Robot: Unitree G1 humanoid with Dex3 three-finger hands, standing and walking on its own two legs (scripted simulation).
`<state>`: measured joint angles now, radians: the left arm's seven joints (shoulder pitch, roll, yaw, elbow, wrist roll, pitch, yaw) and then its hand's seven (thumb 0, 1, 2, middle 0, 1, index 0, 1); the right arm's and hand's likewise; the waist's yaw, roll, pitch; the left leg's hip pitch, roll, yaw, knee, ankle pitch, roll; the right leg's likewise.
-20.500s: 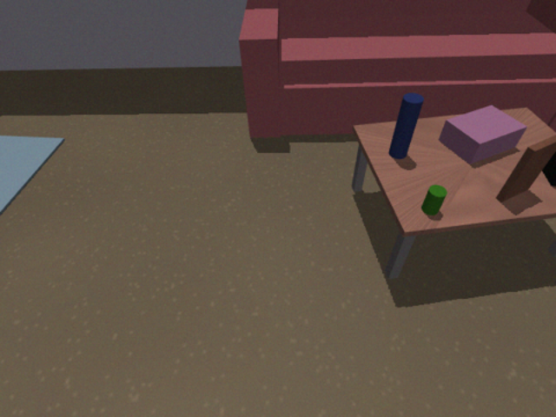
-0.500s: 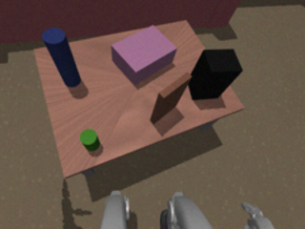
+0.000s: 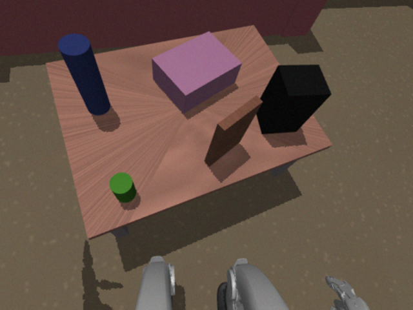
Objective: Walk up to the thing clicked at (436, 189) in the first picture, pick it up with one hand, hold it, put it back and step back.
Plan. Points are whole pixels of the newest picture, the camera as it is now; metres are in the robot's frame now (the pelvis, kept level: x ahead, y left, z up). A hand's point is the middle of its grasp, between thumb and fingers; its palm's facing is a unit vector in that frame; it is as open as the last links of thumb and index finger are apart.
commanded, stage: go down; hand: left
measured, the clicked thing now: (123, 188) +0.41 +0.20 -0.26
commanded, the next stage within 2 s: approach in 0.40 s
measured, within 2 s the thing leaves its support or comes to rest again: neither
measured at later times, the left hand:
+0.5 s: hand out of the picture +0.39 +0.41 +0.06, palm faces +0.21 -0.98 +0.02, open 16.8 cm
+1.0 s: hand (47, 176) +0.41 +0.34 -0.13, palm faces +0.11 -0.99 +0.07, open 17.6 cm
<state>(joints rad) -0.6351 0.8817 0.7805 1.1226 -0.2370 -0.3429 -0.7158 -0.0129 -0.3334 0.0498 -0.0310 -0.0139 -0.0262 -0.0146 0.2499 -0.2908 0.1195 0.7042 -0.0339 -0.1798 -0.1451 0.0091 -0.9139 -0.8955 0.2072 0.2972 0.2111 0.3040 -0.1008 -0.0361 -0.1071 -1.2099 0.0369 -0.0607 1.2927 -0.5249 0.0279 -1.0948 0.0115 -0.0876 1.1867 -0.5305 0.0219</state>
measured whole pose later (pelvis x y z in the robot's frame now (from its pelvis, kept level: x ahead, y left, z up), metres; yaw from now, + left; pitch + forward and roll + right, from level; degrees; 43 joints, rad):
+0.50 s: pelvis +0.00 +0.00 +0.00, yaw +0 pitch +25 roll -6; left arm -0.65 0.92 0.79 1.14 -0.23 -0.32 -0.72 -0.01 -0.35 0.05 -0.03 -0.02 -0.03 -0.02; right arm 0.26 -0.30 0.12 0.70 -0.03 -0.18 -0.15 0.01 -0.91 -0.89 0.21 0.30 0.21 0.30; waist -0.11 -0.03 -0.10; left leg -1.23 0.04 -0.07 1.30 -0.52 0.02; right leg -1.12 0.02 -0.09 1.20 -0.53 0.02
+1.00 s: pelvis -0.02 -0.01 -0.11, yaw -3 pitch +34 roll -8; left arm -0.70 0.75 0.72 1.17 -0.24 -0.55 -0.68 -0.02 -0.57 0.02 -0.02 -0.06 -0.04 -0.05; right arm 0.16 -0.30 0.11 0.70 -0.08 -0.19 -0.07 0.01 -0.89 -0.89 0.20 0.30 0.21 0.30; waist -0.13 -0.05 -0.15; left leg -1.70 0.04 -0.08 1.73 -0.64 0.03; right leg -1.58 0.01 -0.09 1.65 -0.67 0.01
